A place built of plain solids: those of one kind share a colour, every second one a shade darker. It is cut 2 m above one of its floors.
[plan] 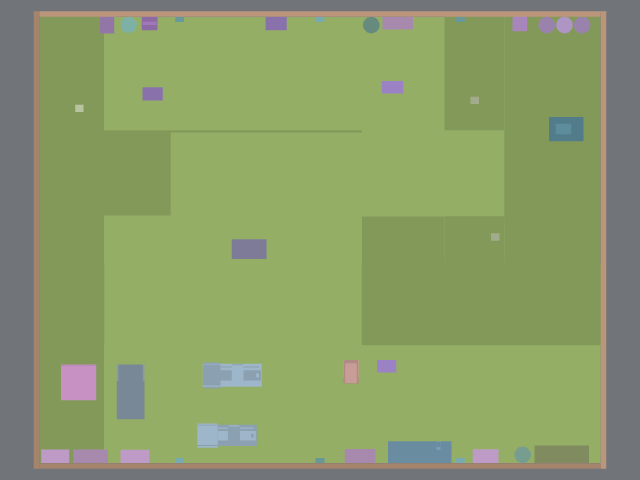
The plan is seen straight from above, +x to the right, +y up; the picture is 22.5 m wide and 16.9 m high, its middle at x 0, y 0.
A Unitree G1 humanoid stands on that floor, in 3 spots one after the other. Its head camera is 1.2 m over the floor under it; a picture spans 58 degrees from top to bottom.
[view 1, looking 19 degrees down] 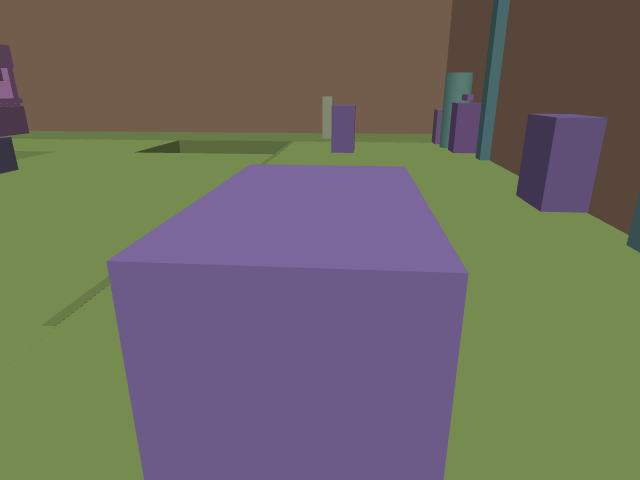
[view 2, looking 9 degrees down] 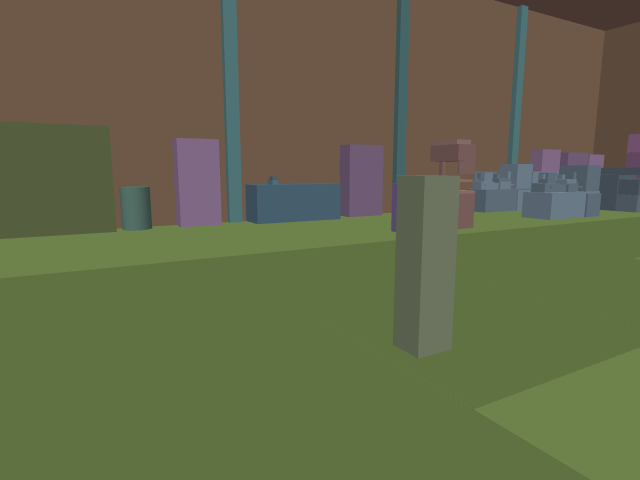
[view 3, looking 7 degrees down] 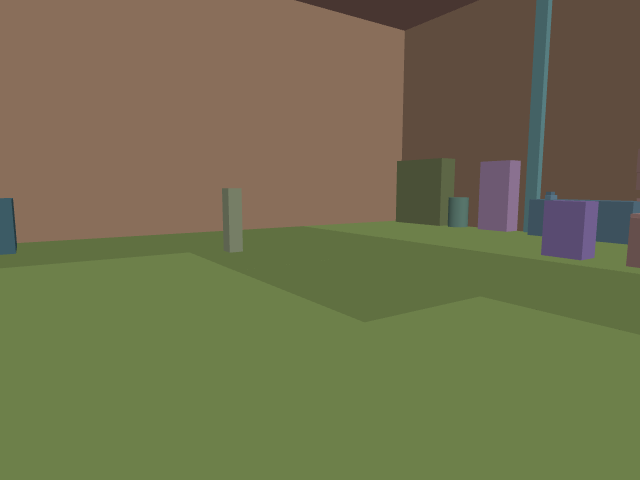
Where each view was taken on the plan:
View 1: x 3.40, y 5.46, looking -175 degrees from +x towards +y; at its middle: trolley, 0.61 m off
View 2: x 8.16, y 2.24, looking -119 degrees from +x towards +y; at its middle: floor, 7.67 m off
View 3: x -1.41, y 3.25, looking -34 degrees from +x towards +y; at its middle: floor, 9.84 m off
